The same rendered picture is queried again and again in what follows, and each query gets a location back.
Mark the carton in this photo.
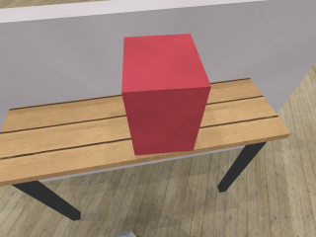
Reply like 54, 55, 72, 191
121, 34, 211, 156

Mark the table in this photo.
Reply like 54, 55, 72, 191
0, 77, 291, 221

